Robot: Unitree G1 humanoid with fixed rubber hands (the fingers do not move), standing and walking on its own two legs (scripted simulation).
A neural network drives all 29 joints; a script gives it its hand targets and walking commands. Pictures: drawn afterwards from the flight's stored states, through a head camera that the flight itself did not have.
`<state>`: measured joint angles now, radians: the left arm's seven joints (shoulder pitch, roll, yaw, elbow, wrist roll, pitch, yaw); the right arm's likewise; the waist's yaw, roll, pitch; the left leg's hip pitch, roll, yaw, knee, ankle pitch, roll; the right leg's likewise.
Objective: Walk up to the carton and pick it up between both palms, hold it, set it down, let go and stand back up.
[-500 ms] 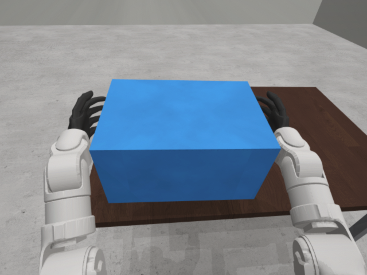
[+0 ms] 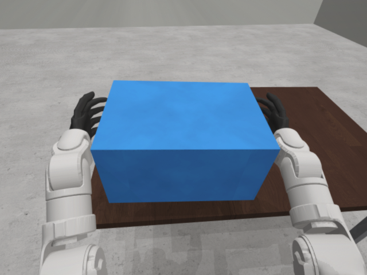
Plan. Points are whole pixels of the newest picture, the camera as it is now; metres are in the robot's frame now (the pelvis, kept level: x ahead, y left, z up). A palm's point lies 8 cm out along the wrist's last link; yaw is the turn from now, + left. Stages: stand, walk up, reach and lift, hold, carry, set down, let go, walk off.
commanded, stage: hold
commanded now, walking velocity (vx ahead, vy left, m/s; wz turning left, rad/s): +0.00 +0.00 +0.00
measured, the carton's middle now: (182, 139) +0.36 +0.01 +0.14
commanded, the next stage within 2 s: none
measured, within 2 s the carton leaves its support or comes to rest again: neither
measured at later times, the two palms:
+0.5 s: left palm (83, 130) +0.35 +0.21 +0.18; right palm (277, 130) +0.36 -0.20 +0.18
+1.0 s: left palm (82, 131) +0.34 +0.21 +0.18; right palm (276, 128) +0.36 -0.19 +0.18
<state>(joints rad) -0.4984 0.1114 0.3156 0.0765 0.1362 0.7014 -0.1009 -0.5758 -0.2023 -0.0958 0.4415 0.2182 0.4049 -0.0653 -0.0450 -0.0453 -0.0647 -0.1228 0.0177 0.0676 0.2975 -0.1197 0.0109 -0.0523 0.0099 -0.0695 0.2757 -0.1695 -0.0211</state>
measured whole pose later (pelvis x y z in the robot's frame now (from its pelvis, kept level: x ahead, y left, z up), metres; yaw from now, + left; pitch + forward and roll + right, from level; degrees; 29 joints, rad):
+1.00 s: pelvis +0.00 +0.00 +0.00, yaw +0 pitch -3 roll +0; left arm -0.51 0.12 0.31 0.08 0.14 0.70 -0.10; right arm -0.59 -0.20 -0.11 0.45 0.21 0.40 -0.06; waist -0.05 -0.06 -0.06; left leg -0.13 0.02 0.06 0.30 -0.11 0.01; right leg -0.06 0.01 -0.07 0.28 -0.16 -0.02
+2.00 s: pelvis +0.00 +0.00 +0.00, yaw +0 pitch -4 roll +0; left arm -0.49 0.11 0.31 0.07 0.13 0.70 -0.10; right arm -0.57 -0.20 -0.09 0.43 0.23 0.40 -0.07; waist -0.05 -0.05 -0.06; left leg -0.12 0.02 0.06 0.30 -0.12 0.01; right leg -0.05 0.01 -0.07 0.28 -0.17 -0.02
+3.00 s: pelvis +0.00 -0.01 +0.00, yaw +1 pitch -3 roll +0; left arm -0.45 0.11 0.32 -0.04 0.13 0.73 -0.11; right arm -0.54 -0.19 -0.10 0.34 0.23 0.42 -0.07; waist -0.07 -0.04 -0.05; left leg -0.12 0.02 0.05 0.29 -0.12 0.00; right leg -0.04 0.01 -0.08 0.26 -0.17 -0.03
